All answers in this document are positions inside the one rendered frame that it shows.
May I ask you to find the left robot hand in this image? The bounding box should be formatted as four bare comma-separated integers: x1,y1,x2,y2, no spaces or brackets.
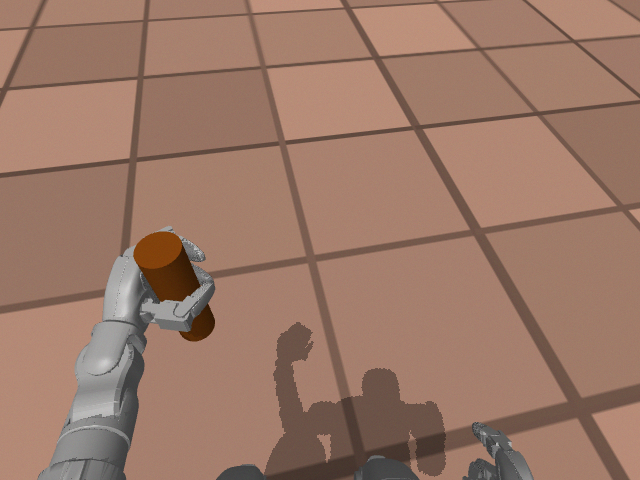
102,226,215,334

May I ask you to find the left robot arm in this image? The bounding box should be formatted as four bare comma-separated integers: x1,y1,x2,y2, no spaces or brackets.
37,320,147,480

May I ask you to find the can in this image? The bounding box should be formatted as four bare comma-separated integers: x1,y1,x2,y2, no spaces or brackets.
133,231,215,342

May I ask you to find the right robot hand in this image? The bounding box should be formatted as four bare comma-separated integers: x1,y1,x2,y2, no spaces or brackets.
463,422,534,480

